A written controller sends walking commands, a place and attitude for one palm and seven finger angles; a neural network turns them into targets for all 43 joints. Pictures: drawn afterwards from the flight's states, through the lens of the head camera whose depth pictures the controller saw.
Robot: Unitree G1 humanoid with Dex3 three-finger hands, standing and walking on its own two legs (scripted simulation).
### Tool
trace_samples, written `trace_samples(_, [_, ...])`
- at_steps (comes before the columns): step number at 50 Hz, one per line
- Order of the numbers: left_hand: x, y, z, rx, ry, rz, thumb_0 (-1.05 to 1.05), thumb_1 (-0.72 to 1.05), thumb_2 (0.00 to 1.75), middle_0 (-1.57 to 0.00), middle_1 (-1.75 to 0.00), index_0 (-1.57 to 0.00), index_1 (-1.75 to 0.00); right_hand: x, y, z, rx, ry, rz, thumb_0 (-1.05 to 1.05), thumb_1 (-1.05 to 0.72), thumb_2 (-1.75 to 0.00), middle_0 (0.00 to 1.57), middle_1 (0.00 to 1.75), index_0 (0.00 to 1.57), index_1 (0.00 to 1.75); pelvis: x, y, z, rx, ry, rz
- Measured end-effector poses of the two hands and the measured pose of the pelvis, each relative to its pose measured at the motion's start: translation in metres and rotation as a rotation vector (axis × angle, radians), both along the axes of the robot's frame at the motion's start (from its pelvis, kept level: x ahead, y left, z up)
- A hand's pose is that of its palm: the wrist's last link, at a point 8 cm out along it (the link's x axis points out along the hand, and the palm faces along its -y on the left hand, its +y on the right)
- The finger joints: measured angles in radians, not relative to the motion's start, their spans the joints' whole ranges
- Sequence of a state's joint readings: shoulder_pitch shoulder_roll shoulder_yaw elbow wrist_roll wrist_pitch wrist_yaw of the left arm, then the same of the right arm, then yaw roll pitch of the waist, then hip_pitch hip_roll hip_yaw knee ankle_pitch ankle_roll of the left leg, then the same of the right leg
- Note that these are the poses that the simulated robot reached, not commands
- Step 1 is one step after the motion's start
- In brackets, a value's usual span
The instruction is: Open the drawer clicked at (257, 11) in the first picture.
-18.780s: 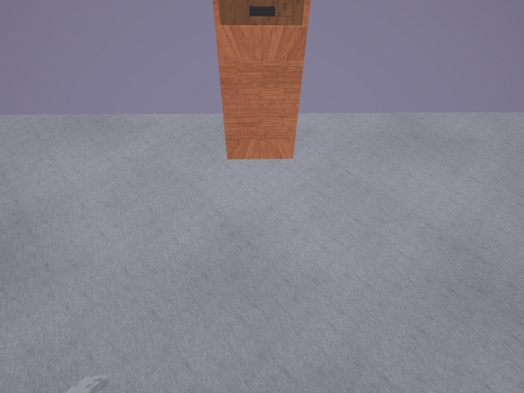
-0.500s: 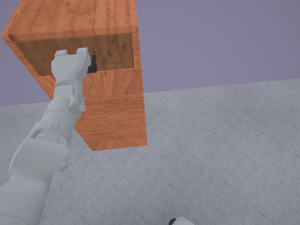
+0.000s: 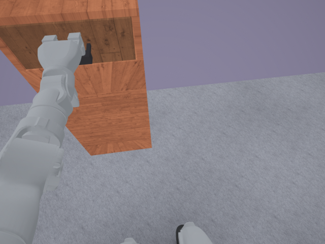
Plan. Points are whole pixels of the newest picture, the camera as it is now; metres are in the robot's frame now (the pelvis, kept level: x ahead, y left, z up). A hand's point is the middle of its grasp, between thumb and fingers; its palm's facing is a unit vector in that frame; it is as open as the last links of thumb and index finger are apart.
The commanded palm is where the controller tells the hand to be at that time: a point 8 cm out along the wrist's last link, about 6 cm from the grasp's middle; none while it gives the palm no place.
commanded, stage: lower the fingers behind the handle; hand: left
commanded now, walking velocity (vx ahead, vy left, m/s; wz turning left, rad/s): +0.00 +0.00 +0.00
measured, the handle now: (73, 53) +0.62 +0.20 +0.08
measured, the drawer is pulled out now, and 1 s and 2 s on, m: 0.00 0.00 0.00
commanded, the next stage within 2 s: lift the fingers back up to retry in 0.18 s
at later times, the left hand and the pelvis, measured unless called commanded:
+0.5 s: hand (68, 71) +0.53 +0.20 +0.09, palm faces -0.01 +0.01 -1.00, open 13.8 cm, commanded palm +0.51 +0.20 +0.14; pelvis +0.00 +0.01 +0.00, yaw +0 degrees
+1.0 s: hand (58, 53) +0.55 +0.20 +0.13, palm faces +0.00 +0.00 -1.00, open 13.8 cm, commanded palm +0.52 +0.20 +0.19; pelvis +0.05 +0.01 +0.02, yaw +0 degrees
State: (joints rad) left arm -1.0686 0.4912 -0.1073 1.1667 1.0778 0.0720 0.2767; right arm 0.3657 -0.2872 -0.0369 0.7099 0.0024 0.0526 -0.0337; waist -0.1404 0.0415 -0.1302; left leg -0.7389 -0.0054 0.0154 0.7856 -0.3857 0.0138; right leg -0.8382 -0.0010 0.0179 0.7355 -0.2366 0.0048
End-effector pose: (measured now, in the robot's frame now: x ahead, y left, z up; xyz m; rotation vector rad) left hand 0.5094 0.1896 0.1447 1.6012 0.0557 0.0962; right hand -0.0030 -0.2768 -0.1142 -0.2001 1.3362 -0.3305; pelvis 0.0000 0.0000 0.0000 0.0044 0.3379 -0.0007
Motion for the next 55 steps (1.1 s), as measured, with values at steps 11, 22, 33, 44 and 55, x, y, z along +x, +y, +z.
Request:
trace_samples(11, [0.0,0.001,0.002,-0.001,0.025,-0.006,0.0,-0.49,0.3,-0.31,-1.22,-0.27,-1.34,-0.01,0.011,-0.005,0.017,-0.009,-0.009,0.01,-0.9,-0.9,0.2,0.3,0.2,0.3,-0.008,0.003,-0.002,0.001,0.0,-0.005])
trace_samples(22, [0.001,0.003,0.002,-0.01,0.026,-0.022,0.0,-0.49,0.3,-0.31,-1.23,-0.29,-1.32,-0.01,0.015,-0.006,0.021,-0.009,-0.01,0.01,-0.9,-0.9,0.2,0.3,0.2,0.3,-0.006,0.006,-0.003,-0.001,0.006,-0.006])
trace_samples(33, [0.002,0.006,0.006,-0.029,0.047,-0.05,0.0,-0.49,0.3,-0.31,-1.21,-0.31,-1.25,0.012,0.02,0.003,0.029,-0.024,-0.009,0.01,-0.9,-0.9,0.2,0.3,0.2,0.3,0.011,0.009,0.01,-0.007,-0.028,-0.005])
trace_samples(44, [0.018,0.009,0.038,-0.041,-0.027,-0.045,0.0,-0.49,0.3,-0.32,-1.2,-0.32,-1.21,0.061,0.023,0.008,0.048,-0.053,0.024,0.01,-0.91,-0.9,0.2,0.3,0.2,0.3,0.038,0.011,0.02,-0.013,-0.051,0.004])
trace_samples(55, [0.013,0.012,0.026,-0.06,0.097,-0.026,0.0,-0.49,0.3,-0.31,-1.2,-0.32,-1.2,0.121,0.023,0.014,0.066,-0.123,0.075,0.01,-0.91,-0.9,0.2,0.3,0.2,0.3,0.057,0.009,0.027,-0.014,-0.082,0.008])
